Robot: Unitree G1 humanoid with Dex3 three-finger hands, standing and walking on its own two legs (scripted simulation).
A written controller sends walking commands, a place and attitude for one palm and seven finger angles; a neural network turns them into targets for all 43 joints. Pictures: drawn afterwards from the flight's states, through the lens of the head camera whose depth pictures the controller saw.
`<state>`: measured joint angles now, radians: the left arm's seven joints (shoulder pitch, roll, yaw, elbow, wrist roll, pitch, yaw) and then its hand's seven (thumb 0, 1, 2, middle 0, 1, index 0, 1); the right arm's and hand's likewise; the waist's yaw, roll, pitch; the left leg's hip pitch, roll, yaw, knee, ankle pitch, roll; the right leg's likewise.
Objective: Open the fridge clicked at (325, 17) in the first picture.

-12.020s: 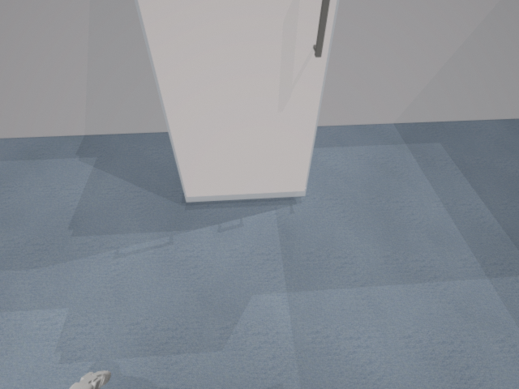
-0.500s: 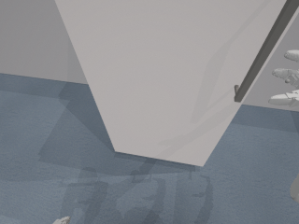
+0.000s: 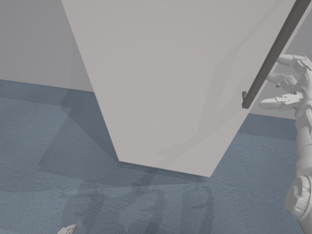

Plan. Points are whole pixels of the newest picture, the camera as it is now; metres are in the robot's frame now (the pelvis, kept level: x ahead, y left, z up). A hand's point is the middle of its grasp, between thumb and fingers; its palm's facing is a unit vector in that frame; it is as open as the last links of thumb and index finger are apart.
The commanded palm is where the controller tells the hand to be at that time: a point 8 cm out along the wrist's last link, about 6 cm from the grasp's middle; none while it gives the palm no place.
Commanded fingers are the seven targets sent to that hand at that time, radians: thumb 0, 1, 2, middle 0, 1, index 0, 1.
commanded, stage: feel for the door with the fingertips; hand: right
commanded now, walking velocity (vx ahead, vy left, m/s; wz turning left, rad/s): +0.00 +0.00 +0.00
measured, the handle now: (268, 55) +0.52 -0.21 +0.20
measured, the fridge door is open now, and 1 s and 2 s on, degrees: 0 0 0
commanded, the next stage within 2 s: slide the fingers in behind the handle in 0.42 s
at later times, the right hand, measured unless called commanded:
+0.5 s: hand (281, 80) +0.48 -0.24 +0.17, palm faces +0.07 +1.00 +0.02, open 13.8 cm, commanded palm +0.46 -0.29 +0.16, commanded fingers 0.00 0.50 -0.30 0.30 1.20 0.30 1.20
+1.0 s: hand (281, 81) +0.48 -0.24 +0.16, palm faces +0.07 +1.00 +0.02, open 13.8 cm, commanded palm +0.45 -0.28 +0.16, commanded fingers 0.00 0.50 -0.30 0.30 1.20 0.30 1.20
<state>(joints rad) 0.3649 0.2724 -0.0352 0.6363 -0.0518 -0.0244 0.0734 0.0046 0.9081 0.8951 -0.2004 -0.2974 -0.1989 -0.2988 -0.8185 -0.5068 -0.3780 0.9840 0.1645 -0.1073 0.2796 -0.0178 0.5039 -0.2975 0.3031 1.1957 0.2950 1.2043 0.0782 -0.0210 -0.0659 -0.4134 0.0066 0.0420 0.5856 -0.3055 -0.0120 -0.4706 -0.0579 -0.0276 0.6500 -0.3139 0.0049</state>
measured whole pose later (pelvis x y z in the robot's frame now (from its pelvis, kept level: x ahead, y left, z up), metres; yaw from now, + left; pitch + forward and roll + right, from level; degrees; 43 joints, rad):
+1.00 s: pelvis -0.01 -0.01 -0.01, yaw +0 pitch +11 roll +2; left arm 0.42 0.28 -0.03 0.65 -0.04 -0.03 0.07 0.00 0.91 0.89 -0.20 -0.30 -0.20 -0.30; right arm -0.95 -0.58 -0.37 1.13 0.15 -0.15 0.29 -0.02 0.50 -0.30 0.34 1.23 0.34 1.23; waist 0.10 -0.01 -0.07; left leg -0.50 0.01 0.04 0.62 -0.30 -0.02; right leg -0.57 -0.06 -0.02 0.70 -0.32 0.00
